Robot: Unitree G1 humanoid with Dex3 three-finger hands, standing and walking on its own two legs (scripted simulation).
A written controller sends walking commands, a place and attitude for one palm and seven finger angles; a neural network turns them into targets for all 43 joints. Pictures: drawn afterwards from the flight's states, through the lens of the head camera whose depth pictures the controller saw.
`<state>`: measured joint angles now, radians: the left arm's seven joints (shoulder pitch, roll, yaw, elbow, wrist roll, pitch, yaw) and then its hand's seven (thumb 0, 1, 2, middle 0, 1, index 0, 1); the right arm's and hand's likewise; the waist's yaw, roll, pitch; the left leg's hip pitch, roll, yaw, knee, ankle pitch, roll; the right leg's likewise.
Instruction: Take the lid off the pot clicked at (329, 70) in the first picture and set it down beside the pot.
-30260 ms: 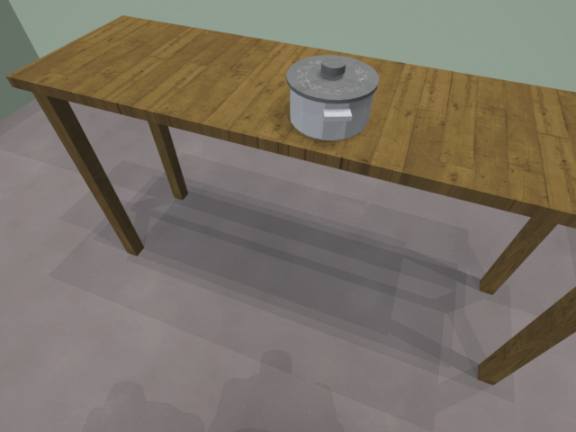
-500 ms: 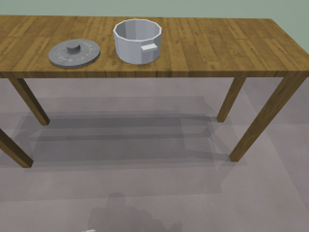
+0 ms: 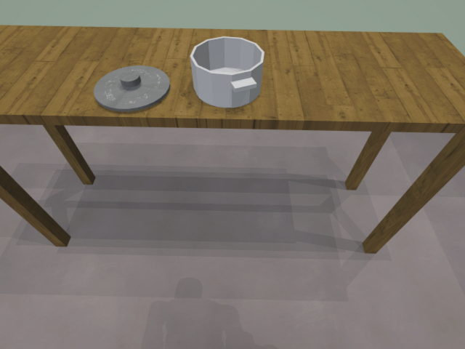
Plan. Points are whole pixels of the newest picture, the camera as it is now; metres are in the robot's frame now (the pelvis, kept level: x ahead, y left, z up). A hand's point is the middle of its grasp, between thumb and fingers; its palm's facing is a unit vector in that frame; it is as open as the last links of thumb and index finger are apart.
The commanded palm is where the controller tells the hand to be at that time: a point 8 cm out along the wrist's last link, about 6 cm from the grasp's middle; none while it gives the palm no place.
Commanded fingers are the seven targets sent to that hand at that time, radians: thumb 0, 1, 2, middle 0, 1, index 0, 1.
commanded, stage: let the arm hang, fingers relaxed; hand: left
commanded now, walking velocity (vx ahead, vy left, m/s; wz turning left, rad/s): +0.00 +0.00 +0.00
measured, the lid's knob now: (130, 78) +0.69 +0.29 +0.07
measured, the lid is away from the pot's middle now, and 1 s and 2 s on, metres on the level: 0.24 0.24 0.24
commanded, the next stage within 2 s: look to check the result in 0.32 s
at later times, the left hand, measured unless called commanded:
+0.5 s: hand out of the picture +0.02 +0.18 -0.17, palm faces +0.03 -0.98 -0.21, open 7.3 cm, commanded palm none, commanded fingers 0.00 0.90 0.90 -0.20 -0.30 -0.20 -0.30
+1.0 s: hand out of the picture -0.02 +0.17 -0.17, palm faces +0.03 -0.98 -0.18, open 7.3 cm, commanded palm none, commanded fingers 0.00 0.90 0.90 -0.20 -0.30 -0.20 -0.30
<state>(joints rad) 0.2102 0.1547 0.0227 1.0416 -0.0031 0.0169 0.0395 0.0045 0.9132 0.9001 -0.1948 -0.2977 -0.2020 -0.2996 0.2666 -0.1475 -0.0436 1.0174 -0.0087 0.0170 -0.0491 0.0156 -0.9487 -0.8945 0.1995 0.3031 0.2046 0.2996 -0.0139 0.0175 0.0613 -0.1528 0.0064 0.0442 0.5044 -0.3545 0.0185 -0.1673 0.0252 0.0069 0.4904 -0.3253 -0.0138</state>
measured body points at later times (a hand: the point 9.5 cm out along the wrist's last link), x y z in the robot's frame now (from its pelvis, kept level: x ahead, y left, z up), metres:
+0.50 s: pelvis -0.01 +0.00 +0.00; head +0.02 +0.00 +0.45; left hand +0.02 +0.23 -0.16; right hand -0.03 -0.21 -0.16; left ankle -0.05 +0.10 -0.74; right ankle -0.04 -0.11 -0.74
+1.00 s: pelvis -0.02 +0.00 +0.00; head +0.01 +0.01 +0.45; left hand -0.02 +0.22 -0.16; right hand -0.03 -0.20 -0.16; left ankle -0.05 +0.10 -0.74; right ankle -0.04 -0.11 -0.74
